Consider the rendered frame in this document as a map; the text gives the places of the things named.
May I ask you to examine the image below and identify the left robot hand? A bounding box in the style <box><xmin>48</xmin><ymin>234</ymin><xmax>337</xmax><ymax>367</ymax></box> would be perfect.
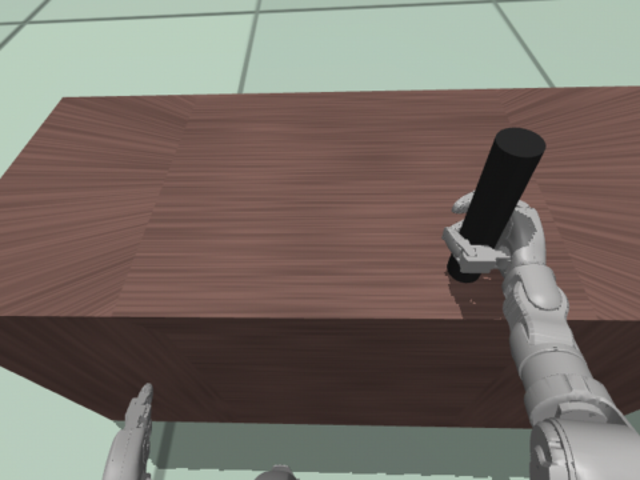
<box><xmin>102</xmin><ymin>383</ymin><xmax>153</xmax><ymax>480</ymax></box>

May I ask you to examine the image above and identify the can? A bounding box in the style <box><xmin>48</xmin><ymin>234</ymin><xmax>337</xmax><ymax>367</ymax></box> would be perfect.
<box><xmin>447</xmin><ymin>128</ymin><xmax>546</xmax><ymax>283</ymax></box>

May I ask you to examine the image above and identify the right robot hand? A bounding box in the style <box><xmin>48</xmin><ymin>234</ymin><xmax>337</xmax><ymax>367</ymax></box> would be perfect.
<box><xmin>442</xmin><ymin>190</ymin><xmax>546</xmax><ymax>279</ymax></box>

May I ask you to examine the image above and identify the right robot arm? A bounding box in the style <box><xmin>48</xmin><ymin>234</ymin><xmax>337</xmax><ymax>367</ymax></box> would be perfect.
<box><xmin>502</xmin><ymin>264</ymin><xmax>640</xmax><ymax>480</ymax></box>

